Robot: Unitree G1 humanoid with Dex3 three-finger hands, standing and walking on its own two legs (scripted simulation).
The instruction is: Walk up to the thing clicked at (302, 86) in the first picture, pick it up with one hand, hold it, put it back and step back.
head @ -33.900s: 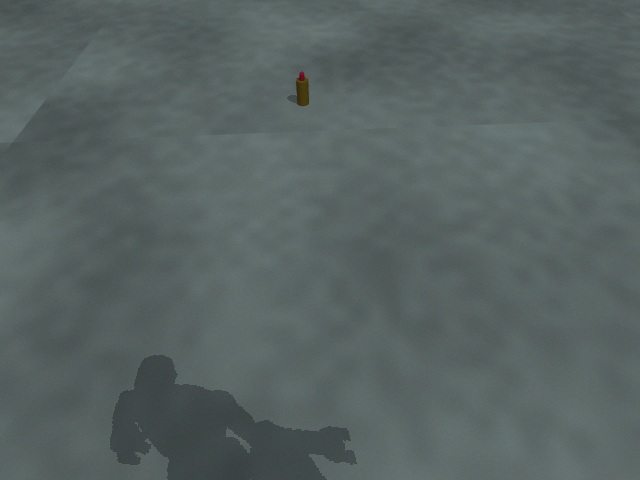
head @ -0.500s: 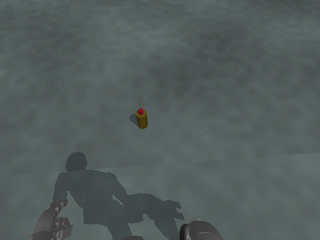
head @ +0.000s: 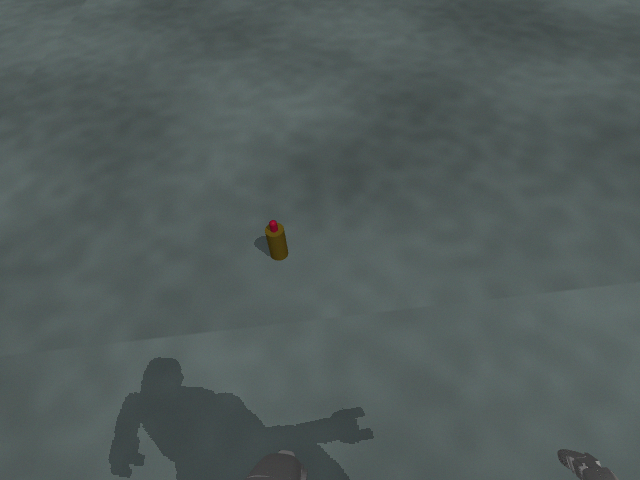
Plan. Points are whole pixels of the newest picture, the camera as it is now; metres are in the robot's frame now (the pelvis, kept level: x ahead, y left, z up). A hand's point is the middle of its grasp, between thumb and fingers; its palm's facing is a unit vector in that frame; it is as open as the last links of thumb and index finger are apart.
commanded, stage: step back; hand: left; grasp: from the side
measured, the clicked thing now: (276, 238) +1.01 +0.28 -0.66
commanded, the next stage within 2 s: stand in 1.02 s
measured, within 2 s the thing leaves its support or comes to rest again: neither
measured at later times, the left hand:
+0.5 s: hand out of the picture +0.06 +0.27 -0.13, palm faces +0.06 -0.92 -0.39, open 7.4 cm
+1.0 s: hand out of the picture +0.09 +0.29 -0.15, palm faces +0.12 -0.92 -0.36, open 7.4 cm
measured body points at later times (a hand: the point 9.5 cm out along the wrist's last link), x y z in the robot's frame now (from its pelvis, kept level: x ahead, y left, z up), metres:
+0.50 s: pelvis +0.00 -0.01 +0.01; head +0.01 -0.01 +0.46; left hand +0.06 +0.32 -0.11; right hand +0.06 -0.32 -0.12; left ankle -0.03 +0.13 -0.72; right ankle +0.04 -0.12 -0.72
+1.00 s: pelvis +0.03 +0.01 +0.01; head +0.06 +0.03 +0.45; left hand +0.09 +0.34 -0.12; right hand +0.16 -0.27 -0.12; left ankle +0.04 +0.14 -0.72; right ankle +0.04 -0.12 -0.72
